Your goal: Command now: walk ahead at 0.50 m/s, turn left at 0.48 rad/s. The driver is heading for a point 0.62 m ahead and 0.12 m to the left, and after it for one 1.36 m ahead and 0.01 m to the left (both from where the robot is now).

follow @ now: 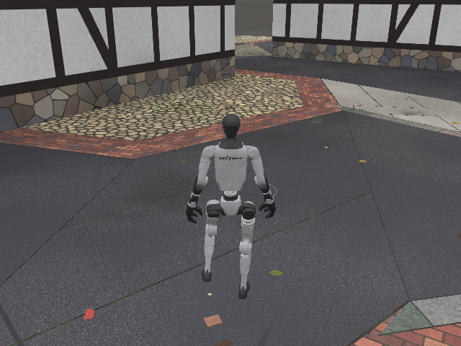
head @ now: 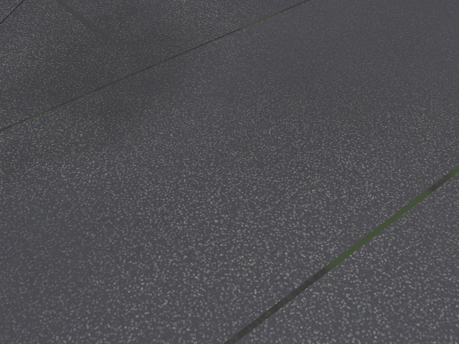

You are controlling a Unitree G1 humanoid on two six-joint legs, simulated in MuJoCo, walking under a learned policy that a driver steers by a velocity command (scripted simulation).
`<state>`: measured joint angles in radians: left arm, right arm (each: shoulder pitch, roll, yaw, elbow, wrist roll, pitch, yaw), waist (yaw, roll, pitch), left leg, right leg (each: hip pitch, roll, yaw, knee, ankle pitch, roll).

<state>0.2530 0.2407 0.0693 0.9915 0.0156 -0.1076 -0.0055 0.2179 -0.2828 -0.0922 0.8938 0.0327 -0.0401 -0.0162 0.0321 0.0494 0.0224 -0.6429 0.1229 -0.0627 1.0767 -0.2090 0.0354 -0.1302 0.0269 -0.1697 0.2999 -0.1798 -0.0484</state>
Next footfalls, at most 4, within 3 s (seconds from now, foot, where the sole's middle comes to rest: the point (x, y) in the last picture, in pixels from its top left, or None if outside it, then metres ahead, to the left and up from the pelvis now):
0.30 left None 0.31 0.16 -0.78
0.82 right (236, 286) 0.68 0.05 -0.78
1.28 left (164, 280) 0.69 0.27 -0.78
1.68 right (248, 303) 0.62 0.01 -0.78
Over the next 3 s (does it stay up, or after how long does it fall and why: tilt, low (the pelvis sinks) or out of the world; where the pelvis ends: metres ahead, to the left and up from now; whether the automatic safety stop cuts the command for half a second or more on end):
stays up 0.92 0.09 -0.02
